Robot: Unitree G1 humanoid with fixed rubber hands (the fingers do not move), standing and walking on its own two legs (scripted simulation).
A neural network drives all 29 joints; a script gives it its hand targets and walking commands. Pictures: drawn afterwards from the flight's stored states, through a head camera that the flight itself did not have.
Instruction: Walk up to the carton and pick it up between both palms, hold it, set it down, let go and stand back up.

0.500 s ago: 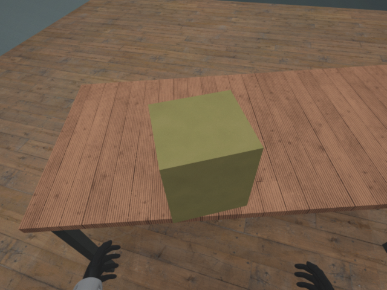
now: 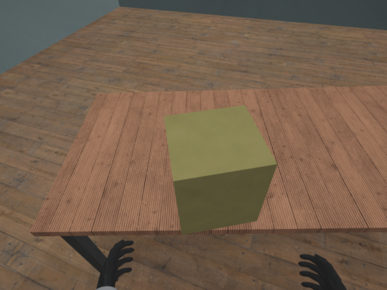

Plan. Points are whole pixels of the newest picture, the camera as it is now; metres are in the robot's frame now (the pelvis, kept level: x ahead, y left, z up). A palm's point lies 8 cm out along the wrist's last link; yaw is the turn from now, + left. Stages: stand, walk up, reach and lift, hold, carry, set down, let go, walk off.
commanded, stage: reach and lift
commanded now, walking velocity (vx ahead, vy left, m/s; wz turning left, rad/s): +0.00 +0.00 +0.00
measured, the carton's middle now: (212, 171) +0.42 +0.01 -0.02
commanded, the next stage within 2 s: none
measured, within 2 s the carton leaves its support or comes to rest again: neither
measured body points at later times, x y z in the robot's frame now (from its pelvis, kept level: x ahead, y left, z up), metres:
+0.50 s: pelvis +0.00 -0.01 +0.00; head +0.00 -0.01 +0.45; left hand +0.19 +0.20 -0.05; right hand +0.23 -0.23 -0.05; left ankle -0.03 +0.13 -0.74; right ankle -0.01 -0.13 -0.75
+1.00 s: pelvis +0.00 -0.01 +0.00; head +0.00 -0.01 +0.45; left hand +0.26 +0.21 +0.01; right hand +0.30 -0.22 +0.00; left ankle -0.03 +0.13 -0.74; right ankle -0.01 -0.13 -0.74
